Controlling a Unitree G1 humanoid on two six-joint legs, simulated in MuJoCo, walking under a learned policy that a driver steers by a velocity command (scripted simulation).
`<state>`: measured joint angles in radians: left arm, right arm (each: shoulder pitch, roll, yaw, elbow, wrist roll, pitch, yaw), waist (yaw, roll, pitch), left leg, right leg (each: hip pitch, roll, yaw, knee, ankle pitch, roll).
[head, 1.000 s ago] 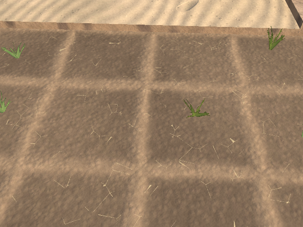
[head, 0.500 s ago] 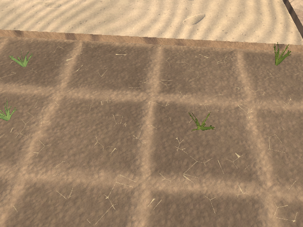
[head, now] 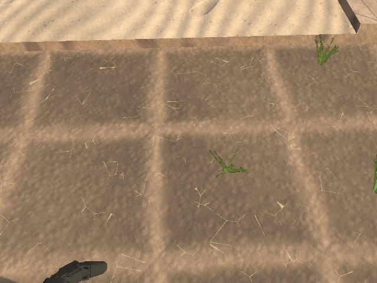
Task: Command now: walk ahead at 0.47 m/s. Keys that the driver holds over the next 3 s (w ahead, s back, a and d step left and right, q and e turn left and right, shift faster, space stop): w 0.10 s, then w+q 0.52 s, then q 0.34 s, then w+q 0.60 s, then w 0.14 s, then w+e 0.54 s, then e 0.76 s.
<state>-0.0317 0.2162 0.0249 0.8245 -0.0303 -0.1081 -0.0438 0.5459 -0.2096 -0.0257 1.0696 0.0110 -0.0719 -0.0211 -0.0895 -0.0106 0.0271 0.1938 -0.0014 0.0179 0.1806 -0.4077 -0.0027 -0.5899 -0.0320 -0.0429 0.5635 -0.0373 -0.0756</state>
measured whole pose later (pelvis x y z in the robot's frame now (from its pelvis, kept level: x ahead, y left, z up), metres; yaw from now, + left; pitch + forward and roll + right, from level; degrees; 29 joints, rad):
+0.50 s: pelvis +0.28 -0.02 +0.01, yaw +9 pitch +1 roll -2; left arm 0.34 0.23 0.04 1.00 0.00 -0.10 0.01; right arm 0.13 -0.23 -0.05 0.85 0.02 -0.06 0.03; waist 0.06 0.03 0.00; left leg -0.69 0.09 -0.02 0.68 0.08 0.06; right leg 0.09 0.06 -0.21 0.18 -0.30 -0.04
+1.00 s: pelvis +0.52 +0.06 +0.02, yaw +27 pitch +4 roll +0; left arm 0.04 0.27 0.04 0.74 0.00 -0.06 0.01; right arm 0.25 -0.29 -0.09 0.72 0.02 0.00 -0.03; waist -0.05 -0.03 0.03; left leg -0.26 -0.13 -0.14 0.46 -0.25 0.08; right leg -0.60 -0.01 0.11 0.65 -0.11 0.07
